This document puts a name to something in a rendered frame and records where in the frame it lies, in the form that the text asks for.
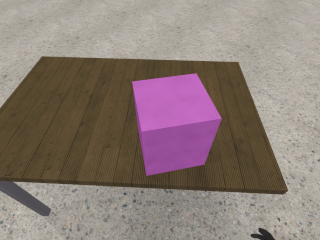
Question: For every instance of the carton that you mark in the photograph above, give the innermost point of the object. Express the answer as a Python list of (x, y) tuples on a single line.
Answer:
[(177, 122)]

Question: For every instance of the table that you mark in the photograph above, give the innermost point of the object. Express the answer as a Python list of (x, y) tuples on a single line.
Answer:
[(72, 120)]

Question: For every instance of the robot right hand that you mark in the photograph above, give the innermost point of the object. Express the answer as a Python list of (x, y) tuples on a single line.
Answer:
[(265, 235)]

